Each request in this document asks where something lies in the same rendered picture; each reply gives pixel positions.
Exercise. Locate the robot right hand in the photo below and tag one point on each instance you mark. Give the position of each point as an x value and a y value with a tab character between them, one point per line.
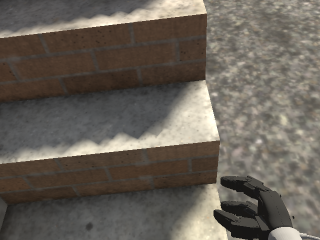
254	222

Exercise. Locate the robot right forearm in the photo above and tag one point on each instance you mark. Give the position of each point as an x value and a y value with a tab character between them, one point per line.
284	233

